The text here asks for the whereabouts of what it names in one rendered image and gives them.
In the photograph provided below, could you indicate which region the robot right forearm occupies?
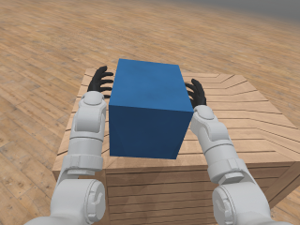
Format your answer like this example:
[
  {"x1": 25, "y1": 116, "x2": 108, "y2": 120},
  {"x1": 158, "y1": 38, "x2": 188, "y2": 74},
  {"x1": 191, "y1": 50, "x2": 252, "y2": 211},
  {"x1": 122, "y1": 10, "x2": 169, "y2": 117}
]
[{"x1": 189, "y1": 105, "x2": 271, "y2": 216}]

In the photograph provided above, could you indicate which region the carton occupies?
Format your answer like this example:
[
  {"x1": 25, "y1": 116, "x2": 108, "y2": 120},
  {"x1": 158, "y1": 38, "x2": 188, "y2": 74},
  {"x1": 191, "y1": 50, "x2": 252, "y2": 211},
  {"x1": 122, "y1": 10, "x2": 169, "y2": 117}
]
[{"x1": 108, "y1": 58, "x2": 194, "y2": 159}]

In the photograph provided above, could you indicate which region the left robot upper arm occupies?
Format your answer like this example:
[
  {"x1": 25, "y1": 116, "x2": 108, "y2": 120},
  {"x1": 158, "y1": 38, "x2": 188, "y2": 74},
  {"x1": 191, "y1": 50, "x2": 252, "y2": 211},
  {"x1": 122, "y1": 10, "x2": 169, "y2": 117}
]
[{"x1": 23, "y1": 179, "x2": 106, "y2": 225}]

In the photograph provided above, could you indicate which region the robot left forearm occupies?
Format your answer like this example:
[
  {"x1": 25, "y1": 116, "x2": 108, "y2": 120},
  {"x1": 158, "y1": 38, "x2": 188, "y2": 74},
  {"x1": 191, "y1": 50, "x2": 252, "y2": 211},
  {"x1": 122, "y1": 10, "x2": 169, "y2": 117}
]
[{"x1": 50, "y1": 91, "x2": 107, "y2": 213}]

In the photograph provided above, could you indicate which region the pedestal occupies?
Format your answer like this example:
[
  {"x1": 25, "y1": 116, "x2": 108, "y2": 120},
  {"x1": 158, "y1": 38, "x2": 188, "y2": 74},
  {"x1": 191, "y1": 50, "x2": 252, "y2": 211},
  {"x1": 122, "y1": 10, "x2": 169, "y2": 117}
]
[{"x1": 52, "y1": 68, "x2": 300, "y2": 225}]

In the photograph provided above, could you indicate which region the right robot upper arm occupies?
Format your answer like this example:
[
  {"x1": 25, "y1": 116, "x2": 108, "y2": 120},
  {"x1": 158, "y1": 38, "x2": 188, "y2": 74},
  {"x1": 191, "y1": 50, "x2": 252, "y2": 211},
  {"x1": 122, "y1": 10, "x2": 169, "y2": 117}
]
[{"x1": 212, "y1": 181, "x2": 293, "y2": 225}]

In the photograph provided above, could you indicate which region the robot right hand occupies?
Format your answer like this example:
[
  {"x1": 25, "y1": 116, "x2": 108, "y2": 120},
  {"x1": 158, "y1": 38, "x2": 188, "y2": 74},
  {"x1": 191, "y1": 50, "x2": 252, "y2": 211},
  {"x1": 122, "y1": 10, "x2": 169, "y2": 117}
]
[{"x1": 185, "y1": 79, "x2": 207, "y2": 110}]

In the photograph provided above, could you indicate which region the robot left hand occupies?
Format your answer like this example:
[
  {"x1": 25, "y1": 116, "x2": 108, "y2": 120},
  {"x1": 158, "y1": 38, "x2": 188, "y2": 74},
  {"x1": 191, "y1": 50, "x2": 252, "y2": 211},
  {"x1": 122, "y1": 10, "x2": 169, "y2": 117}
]
[{"x1": 87, "y1": 66, "x2": 113, "y2": 98}]

